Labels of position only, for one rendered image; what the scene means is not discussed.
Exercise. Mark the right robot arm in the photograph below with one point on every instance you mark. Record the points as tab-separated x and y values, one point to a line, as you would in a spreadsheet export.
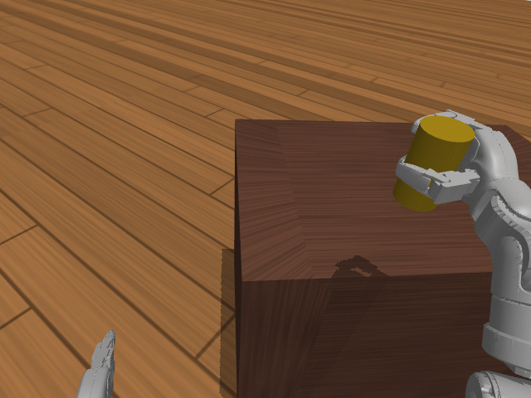
502	215

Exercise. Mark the right robot hand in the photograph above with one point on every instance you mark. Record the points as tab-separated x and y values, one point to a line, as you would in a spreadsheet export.
489	157

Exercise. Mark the can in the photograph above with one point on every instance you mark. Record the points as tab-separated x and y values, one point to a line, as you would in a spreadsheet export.
440	143

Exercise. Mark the left robot hand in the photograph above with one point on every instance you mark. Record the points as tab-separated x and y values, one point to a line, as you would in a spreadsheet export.
98	381

